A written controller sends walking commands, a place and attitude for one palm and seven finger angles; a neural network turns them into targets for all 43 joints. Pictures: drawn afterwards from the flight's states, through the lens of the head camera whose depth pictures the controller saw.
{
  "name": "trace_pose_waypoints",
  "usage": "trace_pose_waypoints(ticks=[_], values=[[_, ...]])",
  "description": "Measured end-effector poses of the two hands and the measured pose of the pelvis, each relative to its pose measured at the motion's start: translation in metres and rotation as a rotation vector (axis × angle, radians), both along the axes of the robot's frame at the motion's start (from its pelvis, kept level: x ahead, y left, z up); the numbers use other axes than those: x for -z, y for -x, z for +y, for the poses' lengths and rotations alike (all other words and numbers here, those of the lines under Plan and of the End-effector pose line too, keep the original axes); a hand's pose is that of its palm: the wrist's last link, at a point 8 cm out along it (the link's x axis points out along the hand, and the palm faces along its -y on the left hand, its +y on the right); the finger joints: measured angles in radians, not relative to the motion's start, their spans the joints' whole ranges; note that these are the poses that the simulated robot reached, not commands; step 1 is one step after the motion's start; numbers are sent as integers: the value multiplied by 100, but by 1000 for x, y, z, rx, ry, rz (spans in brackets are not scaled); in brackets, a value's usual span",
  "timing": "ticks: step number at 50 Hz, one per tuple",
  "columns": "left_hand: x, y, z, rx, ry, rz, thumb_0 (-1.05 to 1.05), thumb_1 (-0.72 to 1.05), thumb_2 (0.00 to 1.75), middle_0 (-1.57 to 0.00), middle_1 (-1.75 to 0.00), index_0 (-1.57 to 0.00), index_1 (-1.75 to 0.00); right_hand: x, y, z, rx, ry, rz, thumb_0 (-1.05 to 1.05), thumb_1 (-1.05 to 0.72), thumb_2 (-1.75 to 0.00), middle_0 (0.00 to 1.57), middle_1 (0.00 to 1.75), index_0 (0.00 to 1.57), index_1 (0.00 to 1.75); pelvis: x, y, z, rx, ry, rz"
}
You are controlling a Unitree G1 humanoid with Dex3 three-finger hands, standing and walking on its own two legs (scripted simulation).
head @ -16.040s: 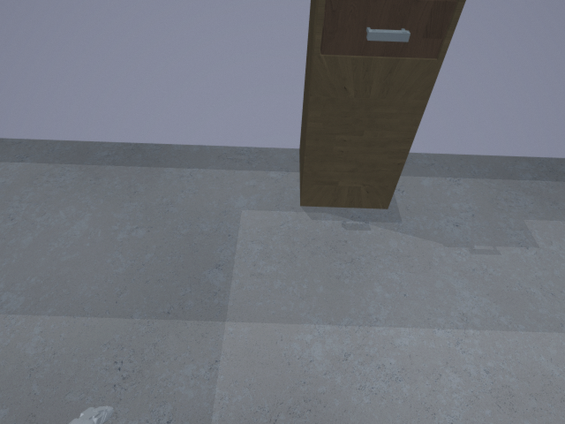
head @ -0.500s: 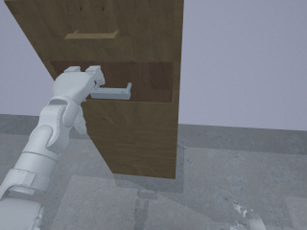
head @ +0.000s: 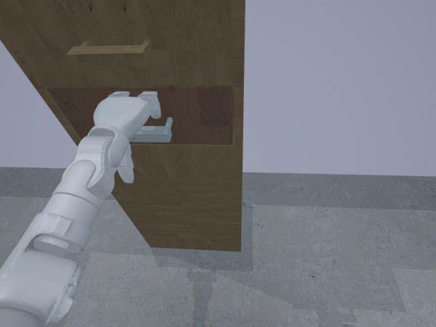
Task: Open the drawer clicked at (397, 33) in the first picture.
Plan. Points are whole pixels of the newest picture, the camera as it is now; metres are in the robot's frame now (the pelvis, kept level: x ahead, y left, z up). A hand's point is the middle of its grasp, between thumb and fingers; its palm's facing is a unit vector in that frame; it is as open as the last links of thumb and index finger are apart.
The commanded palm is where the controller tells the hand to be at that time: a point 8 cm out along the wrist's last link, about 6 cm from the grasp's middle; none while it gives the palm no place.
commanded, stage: move the hooked fingers above the handle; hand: left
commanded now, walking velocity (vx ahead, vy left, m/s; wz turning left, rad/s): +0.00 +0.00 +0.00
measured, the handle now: (143, 127) +0.50 +0.20 +0.07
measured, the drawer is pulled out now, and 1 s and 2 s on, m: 0.00 0.00 0.00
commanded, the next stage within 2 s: none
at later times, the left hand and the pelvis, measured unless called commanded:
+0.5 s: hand (128, 119) +0.46 +0.20 +0.14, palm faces -0.03 +0.01 -1.00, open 13.5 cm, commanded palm +0.44 +0.21 +0.19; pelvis -0.02 -0.02 +0.00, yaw -3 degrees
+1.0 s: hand (148, 123) +0.46 +0.16 +0.12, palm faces +0.07 -0.03 -1.00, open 13.7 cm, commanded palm +0.45 +0.23 +0.19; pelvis -0.02 +0.01 +0.00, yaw -3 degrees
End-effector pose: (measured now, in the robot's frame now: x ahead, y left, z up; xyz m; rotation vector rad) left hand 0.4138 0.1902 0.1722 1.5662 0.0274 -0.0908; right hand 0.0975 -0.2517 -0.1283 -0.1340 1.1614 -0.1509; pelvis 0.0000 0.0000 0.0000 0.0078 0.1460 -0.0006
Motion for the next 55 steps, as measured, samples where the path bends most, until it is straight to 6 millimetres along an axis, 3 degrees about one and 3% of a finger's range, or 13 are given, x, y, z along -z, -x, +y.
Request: trace_pose_waypoints(ticks=[5, 12, 19, 29, 32, 35, 40, 46, 55], values=[[7, -7, -32, 133, 33, -11, 0, -49, 30, -32, -120, -32, -120, -4, 2, -10, 27, 36, -30, 1, -90, -90, 20, 30, 20, 30, 1, 3, -4, 5, -1, 2], [-5, -22, -36, 114, 28, -113, 0, -49, 30, -44, -125, -32, -120, 0, 21, -17, 66, 33, -18, 1, -90, -90, 20, 30, 20, 30, 2, 8, -11, 31, -6, 24], [-12, -24, -27, 4, 2, -98, 0, -49, 30, -42, -123, -37, -124, 4, 43, -21, 112, 17, 7, 1, -90, -90, 20, 30, 20, 30, 0, 16, -19, 47, -12, 13], [-16, -16, 27, -140, -40, 16, 0, -49, 30, -34, -121, -35, -122, -7, 64, -45, 131, 92, 8, 1, -90, -90, 20, 30, 20, 30, 0, 23, -25, 34, -9, 9], [-6, -11, 28, -84, -49, 56, 0, -49, 30, -33, -120, -34, -121, -9, 67, -51, 112, 125, 28, 1, -90, -90, 20, 30, 20, 30, 1, 24, -23, 17, -3, 12], [4, -10, 14, 16, -28, 64, 0, -49, 30, -32, -120, -33, -120, -11, 68, -53, 97, 151, 45, 1, -90, -90, 20, 30, 20, 30, 2, 24, -19, 3, 2, 18], [2, -21, -15, 166, 39, -46, 0, -49, 30, -33, -120, -33, -120, -12, 66, -45, 103, 157, 42, 1, -90, -90, 20, 30, 20, 30, 4, 21, -10, 7, 7, 42], [0, -23, -17, 156, 53, -138, 0, -49, 30, -49, -123, -32, -120, -3, 61, -17, 107, 82, 35, 1, -90, -90, 20, 30, 20, 30, 5, 18, 1, 27, 9, 49], [-7, -25, -23, 67, 3, -112, 0, -49, 30, -53, -123, -36, -124, 3, 53, 22, 134, -11, -28, 1, -90, -90, 20, 30, 20, 30, 1, 27, 9, 57, 4, 16]])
